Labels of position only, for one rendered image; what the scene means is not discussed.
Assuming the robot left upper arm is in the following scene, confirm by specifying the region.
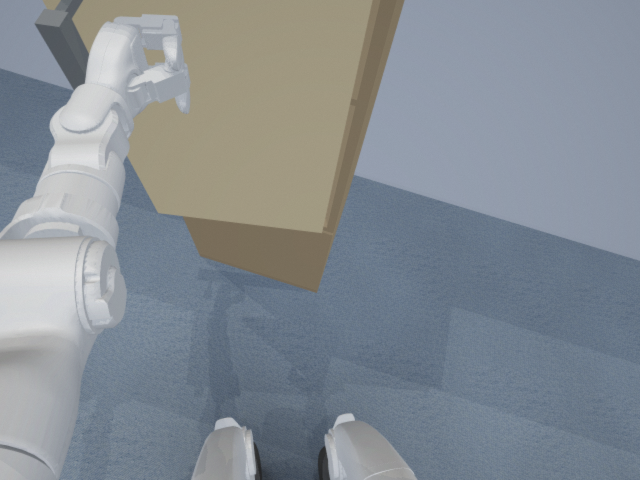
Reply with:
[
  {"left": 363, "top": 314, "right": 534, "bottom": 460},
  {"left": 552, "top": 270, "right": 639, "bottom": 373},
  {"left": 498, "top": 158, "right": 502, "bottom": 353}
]
[{"left": 0, "top": 236, "right": 127, "bottom": 480}]

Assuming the robot left hand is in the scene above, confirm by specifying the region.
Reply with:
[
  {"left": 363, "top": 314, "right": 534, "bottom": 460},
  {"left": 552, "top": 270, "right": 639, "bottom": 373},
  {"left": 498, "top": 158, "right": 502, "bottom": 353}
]
[{"left": 85, "top": 14, "right": 191, "bottom": 118}]

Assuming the handle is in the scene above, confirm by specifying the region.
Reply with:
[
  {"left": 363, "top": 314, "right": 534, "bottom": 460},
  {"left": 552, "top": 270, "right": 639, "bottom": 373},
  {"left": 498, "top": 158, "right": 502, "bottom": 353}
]
[{"left": 34, "top": 0, "right": 89, "bottom": 90}]

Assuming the robot right shin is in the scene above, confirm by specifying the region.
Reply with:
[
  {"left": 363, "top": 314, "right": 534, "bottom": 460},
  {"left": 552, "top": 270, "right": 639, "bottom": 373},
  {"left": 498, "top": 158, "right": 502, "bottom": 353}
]
[{"left": 328, "top": 413, "right": 355, "bottom": 480}]

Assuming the cupboard door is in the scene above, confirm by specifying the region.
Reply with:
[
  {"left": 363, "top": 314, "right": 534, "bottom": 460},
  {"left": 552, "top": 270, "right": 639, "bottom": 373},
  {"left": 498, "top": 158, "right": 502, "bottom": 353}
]
[{"left": 43, "top": 0, "right": 373, "bottom": 233}]

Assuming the robot left thigh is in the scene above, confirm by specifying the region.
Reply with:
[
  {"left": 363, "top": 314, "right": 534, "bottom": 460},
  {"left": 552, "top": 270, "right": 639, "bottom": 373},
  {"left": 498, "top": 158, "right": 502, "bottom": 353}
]
[{"left": 191, "top": 426, "right": 256, "bottom": 480}]

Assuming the robot left forearm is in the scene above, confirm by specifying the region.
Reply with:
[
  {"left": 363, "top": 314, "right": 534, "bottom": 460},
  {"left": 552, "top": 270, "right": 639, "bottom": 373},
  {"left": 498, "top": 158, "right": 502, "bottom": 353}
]
[{"left": 0, "top": 83, "right": 134, "bottom": 251}]

